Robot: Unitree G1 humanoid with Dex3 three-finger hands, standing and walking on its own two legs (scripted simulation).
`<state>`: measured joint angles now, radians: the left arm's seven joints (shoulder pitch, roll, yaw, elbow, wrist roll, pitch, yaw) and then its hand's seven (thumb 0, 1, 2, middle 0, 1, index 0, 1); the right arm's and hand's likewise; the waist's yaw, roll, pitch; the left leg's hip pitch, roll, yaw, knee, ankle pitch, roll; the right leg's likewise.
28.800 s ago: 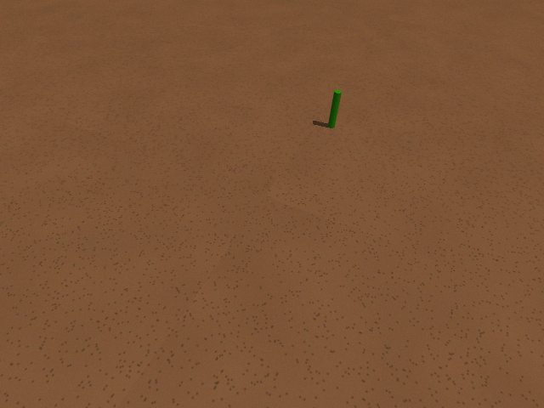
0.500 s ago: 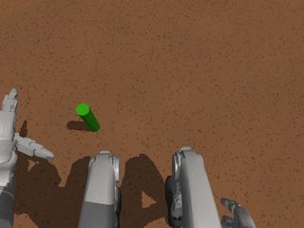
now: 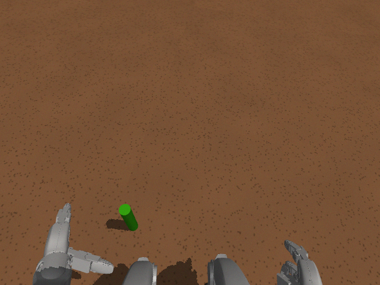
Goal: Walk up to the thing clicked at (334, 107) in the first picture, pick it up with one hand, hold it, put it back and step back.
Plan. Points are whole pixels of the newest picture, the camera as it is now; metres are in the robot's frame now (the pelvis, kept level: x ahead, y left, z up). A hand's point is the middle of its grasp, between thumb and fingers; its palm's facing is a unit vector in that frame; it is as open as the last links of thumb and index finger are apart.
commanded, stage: home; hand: left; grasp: from the side
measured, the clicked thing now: (129, 218) +0.42 +0.21 -0.54
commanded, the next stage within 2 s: stand in 2.00 s
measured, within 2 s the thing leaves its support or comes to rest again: neither
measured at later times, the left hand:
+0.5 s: hand (78, 264) +0.18 +0.19 +0.00, palm faces +0.12 -0.95 -0.29, open 17.6 cm
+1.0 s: hand (83, 256) +0.20 +0.18 +0.00, palm faces +0.11 -0.95 -0.28, open 17.6 cm
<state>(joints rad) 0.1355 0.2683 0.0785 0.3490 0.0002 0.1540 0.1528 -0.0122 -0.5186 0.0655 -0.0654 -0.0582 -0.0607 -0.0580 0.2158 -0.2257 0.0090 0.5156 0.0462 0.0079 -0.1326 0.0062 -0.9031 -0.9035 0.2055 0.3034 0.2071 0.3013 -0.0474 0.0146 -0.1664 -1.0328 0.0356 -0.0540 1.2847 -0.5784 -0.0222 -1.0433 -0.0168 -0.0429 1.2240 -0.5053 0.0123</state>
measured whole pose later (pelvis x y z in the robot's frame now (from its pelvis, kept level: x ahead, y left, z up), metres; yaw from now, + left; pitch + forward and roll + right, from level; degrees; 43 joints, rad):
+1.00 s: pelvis +0.03 +0.00 +0.06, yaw +1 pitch +8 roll -2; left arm 0.45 0.20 -0.02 0.02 -0.01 0.28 0.14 -0.01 -0.56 0.04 -0.06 -0.05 -0.05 -0.05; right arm 0.28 -0.20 0.02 0.51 0.01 -0.11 -0.18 0.01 -0.90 -0.90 0.21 0.30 0.21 0.30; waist -0.02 0.04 -0.11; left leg -0.59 0.04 -0.04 0.96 -0.50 -0.02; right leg -0.60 -0.02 -0.04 0.90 -0.44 0.02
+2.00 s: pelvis +0.02 +0.00 +0.06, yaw +1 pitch +7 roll -2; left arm 0.45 0.20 -0.01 0.02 -0.01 0.26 0.13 -0.01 -0.56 0.04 -0.06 -0.05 -0.05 -0.05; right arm 0.28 -0.20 0.02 0.52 0.01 -0.14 -0.19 0.01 -0.90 -0.90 0.21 0.30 0.21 0.30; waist -0.02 0.04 -0.11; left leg -0.59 0.04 -0.04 0.96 -0.49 -0.02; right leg -0.60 -0.02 -0.04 0.91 -0.42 0.02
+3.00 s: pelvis +0.01 +0.01 +0.11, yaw +2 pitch -4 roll +0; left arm 0.20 0.31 0.00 1.02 0.03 0.00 0.02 0.00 0.90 0.90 -0.21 -0.30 -0.20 -0.30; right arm 0.19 -0.30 -0.02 1.03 -0.04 0.00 -0.01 0.01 -0.91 -0.90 0.20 0.30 0.21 0.30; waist 0.02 0.01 0.05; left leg -0.19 -0.01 -0.02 0.52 -0.27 0.00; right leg -0.21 -0.06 -0.03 0.51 -0.24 0.03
